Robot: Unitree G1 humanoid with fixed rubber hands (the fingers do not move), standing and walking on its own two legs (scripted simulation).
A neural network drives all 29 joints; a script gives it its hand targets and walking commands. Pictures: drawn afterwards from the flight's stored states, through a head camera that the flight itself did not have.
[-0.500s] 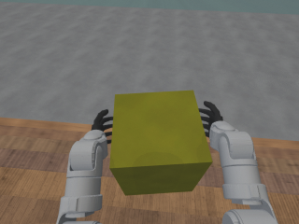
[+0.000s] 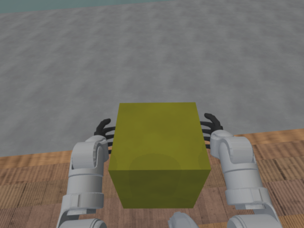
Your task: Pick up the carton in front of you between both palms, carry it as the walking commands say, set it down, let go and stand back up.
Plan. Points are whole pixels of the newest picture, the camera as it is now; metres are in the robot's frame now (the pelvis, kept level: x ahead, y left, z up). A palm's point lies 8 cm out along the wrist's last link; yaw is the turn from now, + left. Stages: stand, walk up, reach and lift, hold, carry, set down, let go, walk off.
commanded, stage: carry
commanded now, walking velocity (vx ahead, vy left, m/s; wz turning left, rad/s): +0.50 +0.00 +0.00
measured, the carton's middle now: (157, 157) +0.33 -0.05 +0.00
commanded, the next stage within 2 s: none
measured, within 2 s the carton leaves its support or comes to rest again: neither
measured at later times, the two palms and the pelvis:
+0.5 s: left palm (108, 103) +0.78 +0.14 -0.17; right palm (166, 97) +0.78 -0.16 -0.18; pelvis +0.44 -0.02 -0.27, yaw +0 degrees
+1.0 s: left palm (113, 95) +1.18 +0.16 -0.45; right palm (150, 85) +1.23 -0.13 -0.44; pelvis +0.88 -0.04 -0.52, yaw +1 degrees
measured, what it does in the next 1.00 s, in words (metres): goes down: right foot 0.17 m lower, then left foot 0.17 m lower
